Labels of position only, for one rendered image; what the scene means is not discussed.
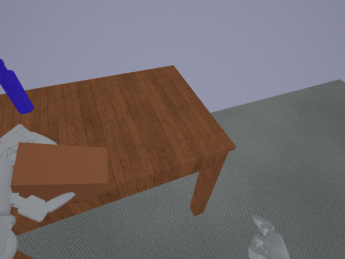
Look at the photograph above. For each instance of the robot right hand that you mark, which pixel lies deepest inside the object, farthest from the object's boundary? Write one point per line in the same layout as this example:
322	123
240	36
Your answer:
271	247

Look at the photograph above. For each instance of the table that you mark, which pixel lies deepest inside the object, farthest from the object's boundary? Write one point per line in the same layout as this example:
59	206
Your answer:
154	126

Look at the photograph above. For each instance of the robot left hand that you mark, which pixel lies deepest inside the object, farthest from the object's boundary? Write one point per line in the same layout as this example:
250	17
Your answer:
32	207

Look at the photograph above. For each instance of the robot left forearm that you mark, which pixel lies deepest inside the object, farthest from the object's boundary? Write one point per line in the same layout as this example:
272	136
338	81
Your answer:
8	240

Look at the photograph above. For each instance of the sponge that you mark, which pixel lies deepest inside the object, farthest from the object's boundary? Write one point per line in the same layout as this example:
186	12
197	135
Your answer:
47	171

